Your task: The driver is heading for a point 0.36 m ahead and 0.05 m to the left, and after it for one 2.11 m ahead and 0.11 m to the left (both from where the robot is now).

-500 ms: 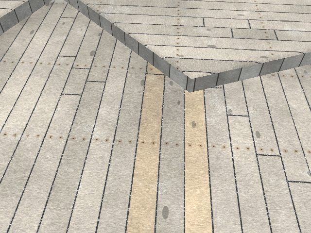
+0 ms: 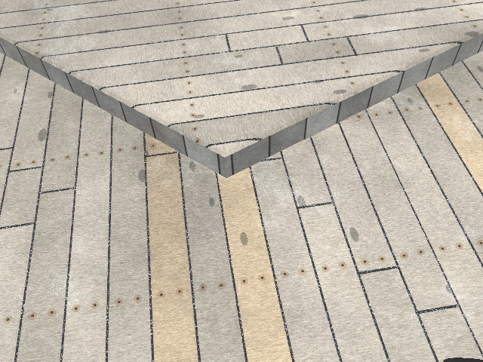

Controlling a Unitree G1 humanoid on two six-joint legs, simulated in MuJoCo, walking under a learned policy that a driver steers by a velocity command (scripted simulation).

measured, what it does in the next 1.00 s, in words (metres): walks ahead: left foot, then right foot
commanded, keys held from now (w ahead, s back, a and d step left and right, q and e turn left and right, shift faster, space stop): w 0.18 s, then no key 0.82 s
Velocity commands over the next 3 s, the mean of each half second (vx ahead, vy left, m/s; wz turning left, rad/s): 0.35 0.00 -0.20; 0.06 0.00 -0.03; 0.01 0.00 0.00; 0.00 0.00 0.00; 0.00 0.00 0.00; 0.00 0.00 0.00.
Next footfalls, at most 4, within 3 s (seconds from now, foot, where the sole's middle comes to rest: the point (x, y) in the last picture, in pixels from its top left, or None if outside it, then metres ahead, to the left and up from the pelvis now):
0.24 left None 0.32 0.16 -0.78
0.62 right None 0.35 -0.09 -0.78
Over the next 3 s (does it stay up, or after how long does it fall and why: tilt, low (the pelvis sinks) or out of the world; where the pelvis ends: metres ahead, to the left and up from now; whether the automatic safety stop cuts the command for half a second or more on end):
stays up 0.30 0.05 -0.01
